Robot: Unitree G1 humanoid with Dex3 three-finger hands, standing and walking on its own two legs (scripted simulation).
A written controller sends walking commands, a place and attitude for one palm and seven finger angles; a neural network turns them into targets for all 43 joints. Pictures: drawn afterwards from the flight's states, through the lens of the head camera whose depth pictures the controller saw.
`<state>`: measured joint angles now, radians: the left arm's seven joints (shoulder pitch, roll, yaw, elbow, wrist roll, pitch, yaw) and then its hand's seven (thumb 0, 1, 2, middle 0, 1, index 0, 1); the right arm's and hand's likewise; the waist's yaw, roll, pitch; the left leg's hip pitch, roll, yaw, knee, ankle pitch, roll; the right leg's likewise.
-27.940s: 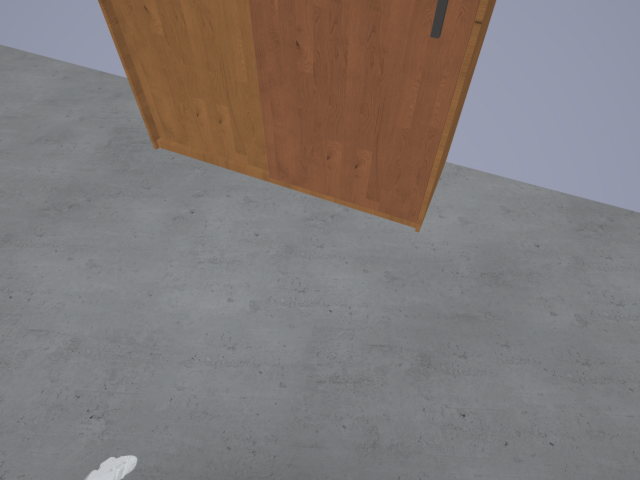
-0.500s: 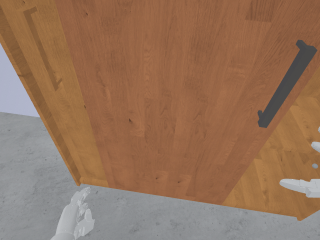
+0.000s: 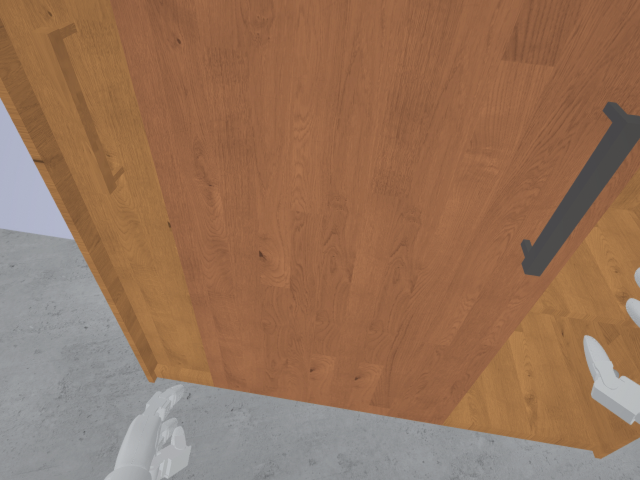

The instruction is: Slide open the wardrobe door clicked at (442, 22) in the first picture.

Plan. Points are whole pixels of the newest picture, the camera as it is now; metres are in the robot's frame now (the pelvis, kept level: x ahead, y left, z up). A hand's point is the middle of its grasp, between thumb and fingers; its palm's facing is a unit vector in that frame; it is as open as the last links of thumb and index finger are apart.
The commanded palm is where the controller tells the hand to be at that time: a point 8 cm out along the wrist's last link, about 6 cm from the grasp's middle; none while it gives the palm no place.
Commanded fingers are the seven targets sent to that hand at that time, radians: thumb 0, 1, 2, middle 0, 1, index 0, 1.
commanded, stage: draw the hand back to the body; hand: right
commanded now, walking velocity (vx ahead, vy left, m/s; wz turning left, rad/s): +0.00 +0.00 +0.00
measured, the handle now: (567, 197) +0.44 -0.34 +0.17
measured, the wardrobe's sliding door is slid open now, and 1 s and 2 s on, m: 0.48 0.48 0.48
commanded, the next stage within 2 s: step back with the hand held close in 0.42 s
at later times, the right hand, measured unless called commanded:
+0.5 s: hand (578, 386) +0.18 -0.22 +0.16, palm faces +0.46 +0.80 -0.40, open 7.4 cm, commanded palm +0.13 -0.26 +0.17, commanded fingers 0.00 -0.90 -0.90 0.20 0.30 0.20 0.30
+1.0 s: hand out of the picture +0.15 -0.27 +0.15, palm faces +0.40 +0.78 -0.48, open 7.4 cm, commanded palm +0.09 -0.31 +0.17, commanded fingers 0.00 -0.90 -0.90 0.20 0.30 0.20 0.30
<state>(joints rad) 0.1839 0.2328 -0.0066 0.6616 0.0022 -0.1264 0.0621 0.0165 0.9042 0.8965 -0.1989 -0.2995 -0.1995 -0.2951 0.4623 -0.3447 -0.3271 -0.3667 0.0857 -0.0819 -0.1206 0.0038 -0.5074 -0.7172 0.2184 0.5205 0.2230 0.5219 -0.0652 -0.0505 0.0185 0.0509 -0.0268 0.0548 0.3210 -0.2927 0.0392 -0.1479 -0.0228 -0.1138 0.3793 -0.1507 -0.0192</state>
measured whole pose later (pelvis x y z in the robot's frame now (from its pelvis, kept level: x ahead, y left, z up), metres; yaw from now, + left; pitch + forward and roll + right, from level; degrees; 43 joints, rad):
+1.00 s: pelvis -0.05 -0.01 -0.01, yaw +0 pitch -1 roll +2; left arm 0.19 0.24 0.00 0.56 -0.02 -0.01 0.10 0.02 0.91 0.90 -0.20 -0.30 -0.20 -0.29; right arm 0.54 -0.44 -0.38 -0.46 0.06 -0.14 -0.15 0.01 -0.88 -0.90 0.21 0.30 0.22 0.30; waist -0.02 -0.05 0.01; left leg -0.18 -0.05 0.06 0.52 -0.31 0.03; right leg -0.36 -0.05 -0.07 0.53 -0.14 -0.02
